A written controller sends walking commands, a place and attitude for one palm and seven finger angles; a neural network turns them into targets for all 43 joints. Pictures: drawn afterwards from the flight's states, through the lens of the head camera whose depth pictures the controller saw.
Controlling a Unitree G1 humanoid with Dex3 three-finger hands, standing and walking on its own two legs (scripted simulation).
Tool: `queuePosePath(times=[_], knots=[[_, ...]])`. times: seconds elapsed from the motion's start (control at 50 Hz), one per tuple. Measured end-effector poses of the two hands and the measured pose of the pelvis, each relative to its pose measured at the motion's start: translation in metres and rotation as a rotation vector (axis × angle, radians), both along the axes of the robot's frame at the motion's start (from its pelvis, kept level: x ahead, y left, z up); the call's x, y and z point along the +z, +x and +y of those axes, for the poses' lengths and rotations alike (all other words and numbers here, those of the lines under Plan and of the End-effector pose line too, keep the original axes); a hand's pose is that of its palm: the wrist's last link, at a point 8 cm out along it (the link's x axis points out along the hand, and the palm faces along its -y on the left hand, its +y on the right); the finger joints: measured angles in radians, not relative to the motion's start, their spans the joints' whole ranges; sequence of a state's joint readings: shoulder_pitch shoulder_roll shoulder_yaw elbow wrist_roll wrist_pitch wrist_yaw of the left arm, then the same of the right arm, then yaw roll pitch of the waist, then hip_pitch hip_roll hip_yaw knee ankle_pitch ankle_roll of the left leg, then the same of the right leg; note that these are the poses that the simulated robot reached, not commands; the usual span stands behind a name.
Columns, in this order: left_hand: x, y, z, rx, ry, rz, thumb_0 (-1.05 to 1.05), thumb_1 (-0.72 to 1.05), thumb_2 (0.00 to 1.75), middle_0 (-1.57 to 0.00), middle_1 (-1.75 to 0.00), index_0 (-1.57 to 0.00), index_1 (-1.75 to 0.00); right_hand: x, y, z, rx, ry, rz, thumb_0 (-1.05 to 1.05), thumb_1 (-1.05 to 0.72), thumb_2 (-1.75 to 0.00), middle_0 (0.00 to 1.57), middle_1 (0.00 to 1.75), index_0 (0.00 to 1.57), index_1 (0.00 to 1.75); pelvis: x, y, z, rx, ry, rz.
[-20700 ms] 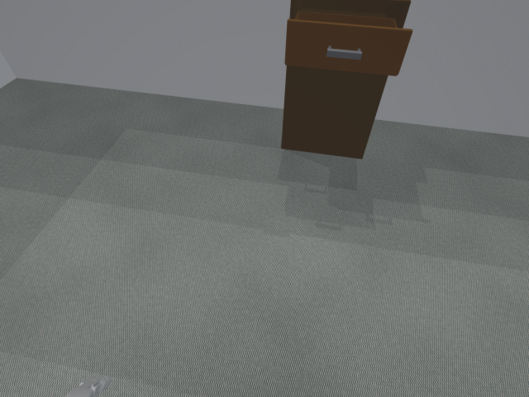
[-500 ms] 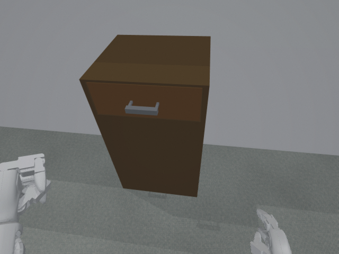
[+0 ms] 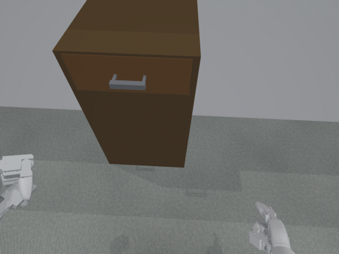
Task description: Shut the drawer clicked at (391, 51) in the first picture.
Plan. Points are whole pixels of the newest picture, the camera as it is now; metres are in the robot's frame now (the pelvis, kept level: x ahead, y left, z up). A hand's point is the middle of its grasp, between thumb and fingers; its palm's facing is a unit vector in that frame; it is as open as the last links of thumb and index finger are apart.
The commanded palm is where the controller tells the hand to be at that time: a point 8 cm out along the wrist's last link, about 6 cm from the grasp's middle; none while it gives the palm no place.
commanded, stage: step back with the hand held close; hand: left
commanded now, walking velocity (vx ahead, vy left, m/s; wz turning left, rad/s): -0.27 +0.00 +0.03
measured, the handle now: (128, 81) +0.65 +0.19 -0.02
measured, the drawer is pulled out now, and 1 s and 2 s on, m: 0.00 0.00 0.00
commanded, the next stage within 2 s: stop stepping back and stand still in 0.72 s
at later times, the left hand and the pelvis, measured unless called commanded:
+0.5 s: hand out of the picture +0.10 +0.24 +0.17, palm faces +0.38 -0.80 -0.47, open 3.3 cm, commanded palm +0.02 +0.29 +0.18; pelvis -0.10 +0.00 -0.01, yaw +2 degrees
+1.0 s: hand out of the picture -0.08 +0.25 +0.18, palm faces +0.50 -0.78 -0.38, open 3.3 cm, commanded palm -0.14 +0.28 +0.18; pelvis -0.24 -0.01 -0.01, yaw +5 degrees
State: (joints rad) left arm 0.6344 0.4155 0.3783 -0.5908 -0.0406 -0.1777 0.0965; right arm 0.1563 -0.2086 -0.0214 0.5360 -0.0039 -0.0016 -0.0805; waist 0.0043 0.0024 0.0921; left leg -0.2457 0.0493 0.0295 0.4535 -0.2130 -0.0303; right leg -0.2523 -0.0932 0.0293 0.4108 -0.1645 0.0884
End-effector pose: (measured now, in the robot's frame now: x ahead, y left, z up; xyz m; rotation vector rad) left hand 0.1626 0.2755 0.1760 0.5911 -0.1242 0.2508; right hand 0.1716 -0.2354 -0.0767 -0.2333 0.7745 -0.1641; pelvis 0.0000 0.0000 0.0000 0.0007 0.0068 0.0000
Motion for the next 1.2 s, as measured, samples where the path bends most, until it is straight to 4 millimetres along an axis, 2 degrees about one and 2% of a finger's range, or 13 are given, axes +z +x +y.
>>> queuePosePath(times=[0.12, 0.26, 0.46, 0.56, 0.62, 0.68, 0.74, 0.78, 0.86, 0.94, 1.02, 1.12, 1.2], knots=[[0.010, -0.031, 0.001, 0.017, 0.021, -0.084, 0.01, 0.89, 0.89, -1.40, -1.60, -1.40, -1.60, 0.001, -0.018, 0.005, 0.018, 0.014, -0.030, 0.01, -0.90, -0.90, 0.20, 0.30, 0.20, 0.30, -0.003, -0.023, -0.003, 0.013, -0.004, -0.013], [0.006, -0.070, -0.001, 0.055, -0.001, -0.136, 0.01, 0.89, 0.89, -1.40, -1.60, -1.41, -1.60, -0.001, -0.044, 0.001, 0.029, 0.014, -0.065, 0.01, -0.90, -0.90, 0.20, 0.30, 0.20, 0.30, -0.007, -0.052, -0.006, 0.022, -0.018, -0.028], [0.006, -0.098, 0.005, 0.008, -0.017, -0.215, 0.01, 0.89, 0.89, -1.41, -1.60, -1.41, -1.60, -0.003, -0.107, -0.006, -0.017, -0.044, -0.038, 0.01, -0.90, -0.90, 0.20, 0.30, 0.20, 0.30, -0.011, -0.092, 0.004, 0.018, -0.040, -0.046], [0.010, -0.123, 0.007, 0.006, 0.073, -0.238, 0.01, 0.89, 0.89, -1.40, -1.60, -1.41, -1.60, -0.008, -0.133, -0.003, -0.002, -0.012, -0.032, 0.01, -0.90, -0.90, 0.20, 0.30, 0.20, 0.30, -0.015, -0.110, -0.007, 0.111, -0.044, -0.039], [0.009, -0.153, 0.005, 0.046, 0.106, -0.233, 0.01, 0.89, 0.89, -1.40, -1.60, -1.41, -1.60, -0.016, -0.136, -0.003, 0.061, -0.007, -0.020, 0.01, -0.90, -0.90, 0.20, 0.30, 0.20, 0.30, -0.020, -0.123, -0.014, 0.148, -0.033, -0.009], [0.008, -0.184, 0.008, 0.098, 0.071, -0.178, 0.01, 0.89, 0.89, -1.40, -1.60, -1.41, -1.60, -0.017, -0.136, 0.000, 0.107, -0.017, 0.019, 0.02, -0.90, -0.90, 0.20, 0.30, 0.20, 0.30, -0.015, -0.140, -0.009, 0.143, -0.027, -0.006], [0.010, -0.211, 0.014, 0.123, 0.046, -0.152, 0.01, 0.89, 0.89, -1.40, -1.60, -1.41, -1.60, -0.007, -0.136, 0.011, 0.129, -0.031, 0.008, 0.02, -0.90, -0.90, 0.20, 0.30, 0.20, 0.30, -0.010, -0.155, -0.003, 0.126, -0.003, -0.001], [0.008, -0.225, 0.018, 0.115, 0.037, -0.181, 0.01, 0.89, 0.89, -1.41, -1.60, -1.41, -1.60, -0.002, -0.134, 0.020, 0.148, -0.045, -0.050, 0.02, -0.90, -0.90, 0.20, 0.30, 0.20, 0.30, -0.015, -0.166, 0.002, 0.126, -0.024, 0.003], [0.006, -0.245, 0.023, 0.119, 0.014, -0.255, 0.01, 0.89, 0.89, -1.41, -1.60, -1.41, -1.60, 0.008, -0.141, 0.042, 0.201, -0.018, -0.145, 0.02, -0.90, -0.90, 0.20, 0.30, 0.20, 0.30, -0.016, -0.200, 0.000, 0.121, -0.017, -0.018], [0.009, -0.267, 0.020, 0.134, -0.026, -0.269, 0.01, 0.89, 0.89, -1.41, -1.60, -1.41, -1.60, 0.022, -0.170, 0.055, 0.224, 0.046, -0.211, 0.01, -0.90, -0.90, 0.20, 0.30, 0.20, 0.30, -0.011, -0.225, -0.006, 0.093, -0.042, -0.031], [0.017, -0.288, 0.002, 0.119, -0.058, -0.277, 0.01, 0.89, 0.89, -1.41, -1.60, -1.41, -1.60, 0.026, -0.208, 0.049, 0.219, 0.071, -0.207, 0.01, -0.90, -0.90, 0.20, 0.30, 0.21, 0.30, -0.005, -0.246, -0.015, 0.091, -0.048, -0.022], [0.020, -0.315, -0.023, 0.076, -0.044, -0.252, 0.01, 0.89, 0.89, -1.41, -1.60, -1.41, -1.60, 0.008, -0.256, 0.017, 0.187, 0.046, -0.118, 0.01, -0.90, -0.90, 0.21, 0.30, 0.21, 0.30, -0.009, -0.280, -0.030, 0.075, -0.003, 0.005], [0.025, -0.332, -0.021, 0.082, -0.041, -0.240, 0.01, 0.89, 0.89, -1.41, -1.60, -1.41, -1.60, 0.002, -0.304, -0.016, 0.092, 0.001, -0.006, 0.01, -0.90, -0.90, 0.21, 0.30, 0.21, 0.30, 0.001, -0.287, -0.031, 0.070, 0.020, 0.015]])
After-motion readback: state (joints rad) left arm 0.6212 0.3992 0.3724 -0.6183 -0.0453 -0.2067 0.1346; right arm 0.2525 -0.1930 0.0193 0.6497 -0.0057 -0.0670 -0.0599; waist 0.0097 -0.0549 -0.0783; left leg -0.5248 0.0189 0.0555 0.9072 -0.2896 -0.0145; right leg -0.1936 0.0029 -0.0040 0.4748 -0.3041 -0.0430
